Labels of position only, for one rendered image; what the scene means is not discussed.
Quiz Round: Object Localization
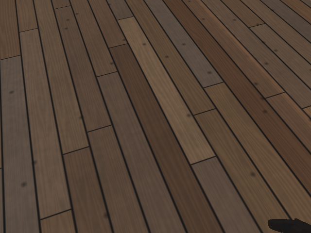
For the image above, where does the robot right hand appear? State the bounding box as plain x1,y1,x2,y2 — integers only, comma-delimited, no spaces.
268,218,311,233

